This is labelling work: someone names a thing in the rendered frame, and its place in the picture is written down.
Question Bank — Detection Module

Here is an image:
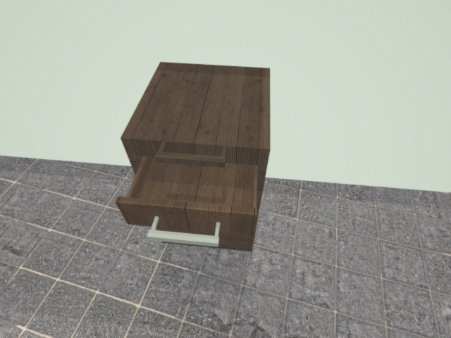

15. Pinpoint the handle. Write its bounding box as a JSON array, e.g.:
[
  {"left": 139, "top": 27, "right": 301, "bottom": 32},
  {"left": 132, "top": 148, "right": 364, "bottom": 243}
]
[
  {"left": 155, "top": 151, "right": 226, "bottom": 168},
  {"left": 147, "top": 216, "right": 220, "bottom": 247}
]

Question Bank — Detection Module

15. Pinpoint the drawer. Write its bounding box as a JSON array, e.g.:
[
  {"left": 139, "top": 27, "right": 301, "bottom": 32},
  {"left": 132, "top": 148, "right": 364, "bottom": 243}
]
[{"left": 116, "top": 156, "right": 258, "bottom": 237}]

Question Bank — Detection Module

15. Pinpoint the cabinet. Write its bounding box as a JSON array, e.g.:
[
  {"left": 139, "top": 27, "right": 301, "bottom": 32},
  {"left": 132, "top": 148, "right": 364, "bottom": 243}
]
[{"left": 121, "top": 62, "right": 271, "bottom": 251}]

